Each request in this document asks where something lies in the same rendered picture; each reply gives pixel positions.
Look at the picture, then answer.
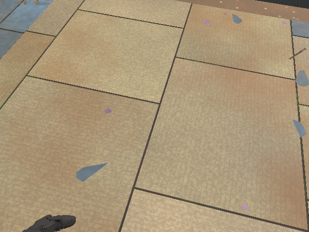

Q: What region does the robot left hand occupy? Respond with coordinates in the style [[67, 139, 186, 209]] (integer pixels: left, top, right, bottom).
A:
[[22, 215, 76, 232]]

